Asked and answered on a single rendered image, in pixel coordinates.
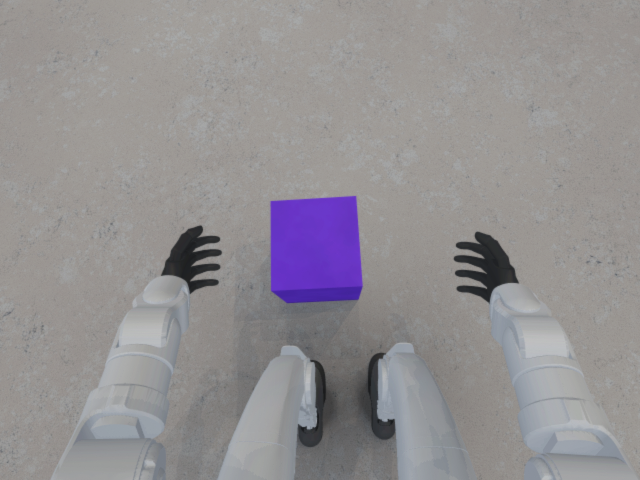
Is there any robot left hand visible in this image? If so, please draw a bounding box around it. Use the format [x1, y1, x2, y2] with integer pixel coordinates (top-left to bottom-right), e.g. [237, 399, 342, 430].
[161, 225, 222, 294]

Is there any robot right hand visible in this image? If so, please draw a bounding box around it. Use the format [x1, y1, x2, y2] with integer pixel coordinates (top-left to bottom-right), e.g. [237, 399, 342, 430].
[454, 232, 519, 304]

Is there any left robot upper arm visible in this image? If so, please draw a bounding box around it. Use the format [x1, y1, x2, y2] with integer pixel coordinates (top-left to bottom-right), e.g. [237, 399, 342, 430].
[56, 438, 166, 480]

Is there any robot right forearm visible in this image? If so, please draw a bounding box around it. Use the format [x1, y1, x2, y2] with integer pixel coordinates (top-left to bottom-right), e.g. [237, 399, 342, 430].
[489, 283, 640, 480]

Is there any robot right foot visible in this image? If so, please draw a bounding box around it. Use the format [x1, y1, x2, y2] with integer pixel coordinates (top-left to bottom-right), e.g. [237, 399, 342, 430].
[368, 353, 396, 440]

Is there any carton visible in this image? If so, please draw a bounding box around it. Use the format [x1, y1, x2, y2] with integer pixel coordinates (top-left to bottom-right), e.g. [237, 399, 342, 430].
[271, 196, 363, 303]

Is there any right robot thigh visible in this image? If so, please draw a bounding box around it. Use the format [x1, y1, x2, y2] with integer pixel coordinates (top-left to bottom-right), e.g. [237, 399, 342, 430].
[378, 352, 477, 480]

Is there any robot left forearm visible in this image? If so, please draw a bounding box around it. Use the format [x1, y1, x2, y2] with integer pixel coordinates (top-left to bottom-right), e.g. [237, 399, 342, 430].
[50, 275, 190, 480]

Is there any right robot upper arm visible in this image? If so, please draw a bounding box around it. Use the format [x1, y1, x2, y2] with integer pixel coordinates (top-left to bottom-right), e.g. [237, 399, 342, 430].
[524, 453, 638, 480]

